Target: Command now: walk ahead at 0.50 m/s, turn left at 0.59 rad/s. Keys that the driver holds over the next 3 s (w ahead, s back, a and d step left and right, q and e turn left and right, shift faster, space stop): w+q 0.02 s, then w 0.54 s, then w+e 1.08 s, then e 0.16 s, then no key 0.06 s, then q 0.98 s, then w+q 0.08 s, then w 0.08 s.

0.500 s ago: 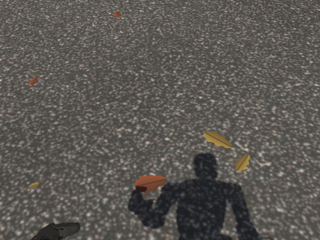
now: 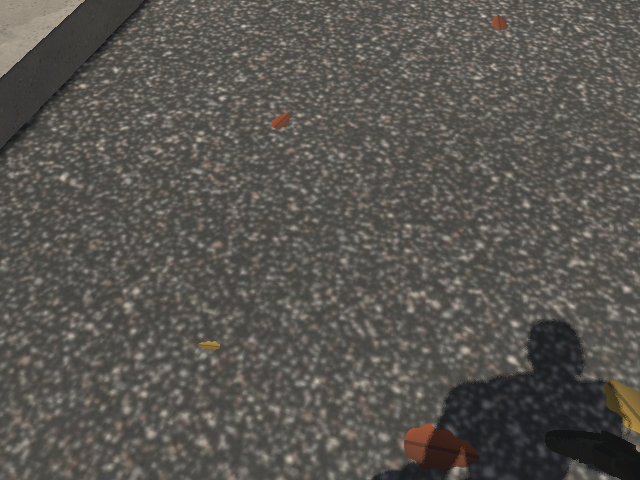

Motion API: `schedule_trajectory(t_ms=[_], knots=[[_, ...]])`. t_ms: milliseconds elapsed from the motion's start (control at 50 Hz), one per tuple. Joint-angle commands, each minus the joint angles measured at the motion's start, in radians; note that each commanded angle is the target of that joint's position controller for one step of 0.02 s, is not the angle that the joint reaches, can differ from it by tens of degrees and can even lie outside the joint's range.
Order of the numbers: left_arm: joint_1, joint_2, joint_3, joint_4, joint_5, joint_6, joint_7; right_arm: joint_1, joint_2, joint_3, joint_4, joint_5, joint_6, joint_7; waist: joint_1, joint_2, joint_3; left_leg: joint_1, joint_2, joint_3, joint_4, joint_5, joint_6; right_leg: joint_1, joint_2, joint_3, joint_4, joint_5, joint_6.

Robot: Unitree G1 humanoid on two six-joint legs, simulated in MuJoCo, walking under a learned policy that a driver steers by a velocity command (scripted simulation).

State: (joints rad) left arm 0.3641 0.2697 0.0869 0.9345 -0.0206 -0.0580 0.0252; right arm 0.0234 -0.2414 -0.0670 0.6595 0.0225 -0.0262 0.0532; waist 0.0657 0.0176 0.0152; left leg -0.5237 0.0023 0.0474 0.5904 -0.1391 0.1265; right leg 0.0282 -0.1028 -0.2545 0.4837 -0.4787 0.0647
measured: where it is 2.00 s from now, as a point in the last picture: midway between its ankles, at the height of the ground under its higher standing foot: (417, 252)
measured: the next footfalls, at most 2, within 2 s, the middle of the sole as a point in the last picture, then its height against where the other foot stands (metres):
right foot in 0.52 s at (394, 467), level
left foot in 1.02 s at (290, 353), level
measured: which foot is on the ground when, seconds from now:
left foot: down 0.00-0.54, up 0.56-1.00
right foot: down 0.00-0.00, up 0.02-0.50, down 0.52-1.00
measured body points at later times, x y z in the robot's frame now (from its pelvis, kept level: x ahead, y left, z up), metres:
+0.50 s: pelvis +0.28 +0.00 +0.01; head +0.31 +0.01 +0.46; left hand +0.49 +0.25 -0.07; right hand +0.30 -0.28 -0.12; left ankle +0.11 +0.09 -0.72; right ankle +0.45 -0.09 -0.71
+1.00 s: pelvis +0.55 +0.03 +0.02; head +0.58 +0.02 +0.47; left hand +0.55 +0.31 -0.10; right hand +0.79 -0.21 -0.05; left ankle +0.69 +0.15 -0.71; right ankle +0.45 -0.09 -0.72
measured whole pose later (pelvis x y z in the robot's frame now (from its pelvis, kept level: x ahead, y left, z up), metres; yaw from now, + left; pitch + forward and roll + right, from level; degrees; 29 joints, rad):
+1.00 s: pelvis +0.55 +0.03 +0.02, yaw -4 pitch +2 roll -1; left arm 0.40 0.28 0.07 0.86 -0.03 -0.05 0.01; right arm 0.00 -0.26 -0.04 0.72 0.01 -0.11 0.01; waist 0.11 0.03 0.01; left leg -0.47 0.01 -0.08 0.44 -0.02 -0.02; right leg -0.08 0.08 0.15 0.40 -0.35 -0.04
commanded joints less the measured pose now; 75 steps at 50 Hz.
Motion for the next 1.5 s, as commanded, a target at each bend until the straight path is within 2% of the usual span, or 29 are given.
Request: schedule_trajectory(t_ms=[20, 40, 60, 100, 120, 180, 300, 440, 480, 500, 520, 540, 560, 580, 620, 680, 780, 920, 1000, 1020, 1040, 1060, 1080, 1120, 1140, 1240, 1360, 1440, 1500], knots=[[0.029, 0.034, -0.022, -0.143, 0.048, -0.038, -0.015, 0.362, -0.351, -0.112, 0.039, 0.014, -0.007, -0.028, -0.126, 0.255, -0.280, 0.948, 0.274, -0.634, -0.128, -0.093, 0.283, -0.761, 0.070, 0.099, 0.819, -0.037, -0.027], [-0.049, 0.100, -0.016, -0.147, 0.005, -0.089, -0.033, 0.441, -0.274, -0.085, 0.023, -0.003, -0.013, -0.034, -0.196, 0.176, -0.425, 0.999, 0.351, -0.872, -0.296, -0.216, 0.327, -0.870, 0.101, 0.329, 0.938, -0.112, -0.049], [-0.142, 0.148, 0.000, -0.161, -0.034, -0.105, -0.039, 0.412, -0.202, -0.065, 0.046, -0.015, -0.021, -0.034, -0.208, 0.121, -0.281, 0.914, 0.312, -0.692, -0.300, -0.109, 0.258, -0.945, 0.050, 0.327, 0.926, -0.006, -0.073], [-0.165, 0.135, -0.001, -0.150, 0.004, -0.102, -0.020, 0.234, -0.125, -0.037, 0.018, -0.008, -0.032, -0.035, -0.119, 0.011, -0.141, 0.595, 0.232, -0.453, -0.308, 0.086, 0.180, -0.812, -0.034, 0.317, 0.759, 0.153, -0.077], [-0.145, 0.137, 0.005, -0.144, 0.012, -0.088, -0.019, 0.187, -0.098, -0.025, 0.007, -0.018, -0.037, -0.036, -0.081, 0.023, -0.115, 0.490, 0.200, -0.392, -0.335, 0.168, 0.167, -0.732, -0.056, 0.324, 0.710, 0.193, -0.072], [-0.137, 0.093, 0.000, -0.152, 0.020, -0.054, -0.019, 0.194, -0.116, -0.026, 0.030, -0.015, -0.051, -0.039, -0.045, 0.013, -0.072, 0.366, 0.181, -0.312, -0.392, 0.286, 0.171, -0.684, -0.052, 0.304, 0.608, 0.251, -0.044], [-0.342, 0.042, -0.024, -0.214, 0.020, -0.052, -0.033, 0.296, -0.144, -0.027, 0.097, -0.008, -0.055, -0.059, -0.114, 0.038, 0.004, 0.326, 0.112, -0.178, -0.423, 0.243, 0.096, -0.639, 0.011, 0.264, 0.178, 0.628, -0.046], [-0.464, 0.076, -0.026, -0.273, 0.011, -0.062, -0.069, 0.390, -0.165, -0.031, 0.174, -0.003, -0.039, -0.067, -0.138, 0.043, 0.046, 0.587, 0.228, -0.248, -0.334, 0.264, 0.075, -0.702, 0.041, 0.285, 0.016, 0.513, -0.112], [-0.395, 0.098, -0.017, -0.258, 0.011, -0.064, -0.071, 0.372, -0.184, -0.036, 0.177, -0.008, -0.030, -0.071, -0.097, 0.066, 0.001, 0.611, 0.220, -0.236, -0.248, 0.487, 0.052, -0.576, 0.081, 0.247, 0.002, 0.427, -0.138], [-0.290, 0.124, -0.003, -0.228, 0.013, -0.065, -0.066, 0.355, -0.187, -0.035, 0.175, -0.010, -0.025, -0.070, -0.039, 0.065, -0.066, 0.593, 0.183, -0.208, -0.129, 0.652, 0.035, -0.415, 0.115, 0.214, -0.018, 0.435, -0.163], [-0.119, 0.168, 0.014, -0.185, 0.021, -0.065, -0.060, 0.339, -0.168, -0.024, 0.160, -0.019, -0.023, -0.069, 0.035, 0.042, -0.192, 0.470, 0.132, -0.171, 0.082, 0.611, 0.007, -0.137, 0.055, 0.268, 0.026, 0.497, -0.211], [0.028, 0.250, 0.034, -0.166, 0.036, -0.063, -0.054, 0.443, -0.080, 0.004, 0.147, -0.026, -0.037, -0.061, 0.035, -0.139, -0.368, 0.096, -0.003, -0.119, 0.465, 0.228, -0.065, 0.297, -0.184, 0.627, 0.041, 0.460, -0.353], [0.082, 0.207, 0.026, -0.133, 0.013, -0.054, -0.059, 0.481, -0.058, 0.016, 0.169, -0.013, -0.053, -0.054, 0.040, -0.296, -0.457, -0.123, -0.093, -0.166, 0.691, -0.422, -0.093, 0.428, -0.300, 0.974, -0.120, 0.275, -0.431], [0.021, 0.155, 0.006, -0.142, -0.002, -0.049, -0.058, 0.387, -0.160, -0.009, 0.145, 0.004, -0.068, -0.049, 0.047, -0.193, -0.309, -0.235, -0.025, -0.204, 0.767, -0.392, -0.081, 0.325, -0.260, 0.929, -0.170, 0.123, -0.379], [-0.130, 0.122, -0.009, -0.170, 0.015, -0.039, -0.055, 0.231, -0.158, -0.009, 0.097, -0.001, -0.080, -0.052, -0.007, -0.049, -0.069, -0.227, 0.063, -0.135, 0.663, -0.225, -0.080, -0.011, -0.178, 0.711, -0.240, 0.212, -0.331], [-0.170, 0.098, -0.018, -0.178, 0.024, -0.045, -0.059, 0.278, -0.115, -0.012, 0.103, -0.028, -0.066, -0.063, -0.081, -0.082, -0.042, -0.087, 0.106, -0.132, 0.512, -0.147, -0.104, -0.192, -0.098, 0.597, -0.303, 0.389, -0.325], [-0.105, 0.154, 0.002, -0.154, 0.007, -0.040, -0.031, 0.120, -0.088, -0.001, 0.055, -0.035, -0.061, -0.071, -0.053, -0.076, -0.007, -0.079, 0.084, -0.112, 0.188, 0.080, -0.161, -0.261, -0.046, 0.485, -0.331, 0.464, -0.309], [0.016, 0.167, 0.011, -0.121, -0.011, -0.011, -0.013, -0.087, -0.102, 0.003, -0.003, -0.011, -0.087, -0.045, 0.012, -0.095, 0.008, 0.022, 0.017, -0.130, -0.098, 0.187, -0.169, -0.196, -0.058, 0.555, -0.235, 0.366, -0.275], [-0.007, 0.152, 0.010, -0.138, -0.002, 0.004, -0.006, 0.053, -0.164, -0.023, 0.031, -0.010, -0.108, -0.044, -0.080, -0.123, -0.055, 0.273, 0.013, -0.115, -0.197, 0.072, -0.112, -0.193, -0.029, 0.613, -0.063, 0.397, -0.226], [-0.025, 0.103, -0.007, -0.157, 0.006, 0.001, -0.011, 0.191, -0.208, -0.038, 0.052, -0.026, -0.113, -0.052, -0.146, -0.080, -0.164, 0.503, 0.116, -0.197, -0.168, 0.053, -0.057, -0.289, 0.031, 0.561, 0.138, 0.374, -0.192], [0.047, 0.030, -0.029, -0.185, 0.005, -0.012, -0.013, 0.324, -0.297, -0.062, 0.067, -0.038, -0.103, -0.061, -0.158, 0.136, -0.315, 0.866, 0.339, -0.491, -0.169, -0.009, 0.058, -0.586, 0.162, 0.413, 0.467, 0.109, -0.121], [0.090, 0.061, -0.030, -0.206, -0.017, -0.020, -0.013, 0.365, -0.275, -0.060, 0.095, -0.024, -0.087, -0.053, -0.143, 0.314, -0.350, 0.921, 0.451, -0.785, -0.257, -0.226, 0.141, -0.798, 0.147, 0.384, 0.673, -0.137, -0.104], [0.035, 0.154, -0.005, -0.196, -0.026, -0.017, -0.011, 0.311, -0.185, -0.037, 0.075, -0.021, -0.085, -0.053, -0.156, 0.173, -0.215, 0.805, 0.402, -0.692, -0.286, -0.323, 0.104, -0.854, 0.088, 0.416, 0.761, -0.058, -0.100], [-0.053, 0.150, 0.003, -0.213, -0.010, -0.004, -0.012, 0.203, -0.123, -0.014, 0.069, -0.024, -0.078, -0.052, -0.122, 0.079, -0.064, 0.577, 0.312, -0.449, -0.339, -0.172, 0.052, -0.819, 0.029, 0.376, 0.741, 0.091, -0.085], [-0.065, 0.134, 0.006, -0.221, -0.005, 0.004, -0.016, 0.170, -0.103, -0.008, 0.073, -0.029, -0.078, -0.051, -0.099, 0.094, -0.025, 0.501, 0.282, -0.372, -0.369, -0.101, 0.042, -0.790, 0.002, 0.375, 0.707, 0.134, -0.082], [-0.108, 0.073, -0.004, -0.273, -0.003, 0.028, -0.028, 0.165, -0.147, -0.026, 0.112, -0.031, -0.092, -0.054, -0.073, 0.063, 0.005, 0.410, 0.264, -0.154, -0.450, 0.133, 0.067, -0.768, -0.029, 0.355, 0.593, 0.280, -0.052], [-0.275, 0.049, -0.021, -0.337, -0.002, 0.019, -0.063, 0.212, -0.201, -0.037, 0.145, -0.021, -0.077, -0.062, -0.128, 0.035, 0.038, 0.457, 0.248, 0.031, -0.448, 0.202, 0.034, -0.709, -0.008, 0.278, 0.276, 0.510, -0.072], [-0.352, 0.068, -0.018, -0.390, -0.003, 0.025, -0.082, 0.258, -0.238, -0.050, 0.171, 0.000, -0.054, -0.062, -0.137, 0.039, 0.065, 0.571, 0.290, 0.077, -0.394, 0.277, 0.005, -0.701, 0.014, 0.233, 0.177, 0.409, -0.116], [-0.228, 0.129, 0.016, -0.379, 0.003, 0.033, -0.083, 0.248, -0.281, -0.062, 0.169, 0.010, -0.032, -0.069, -0.041, 0.075, -0.032, 0.595, 0.276, 0.142, -0.130, 0.733, -0.031, -0.467, 0.118, 0.146, 0.135, 0.277, -0.181]])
